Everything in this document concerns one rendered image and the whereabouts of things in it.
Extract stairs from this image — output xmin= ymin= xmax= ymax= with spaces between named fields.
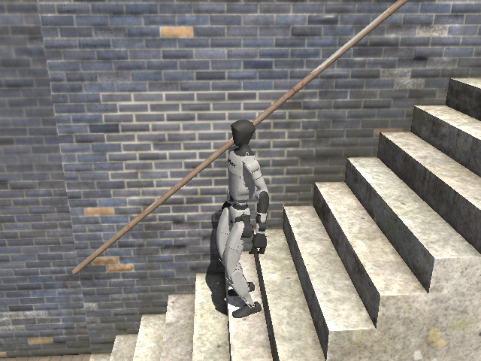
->
xmin=89 ymin=78 xmax=481 ymax=361

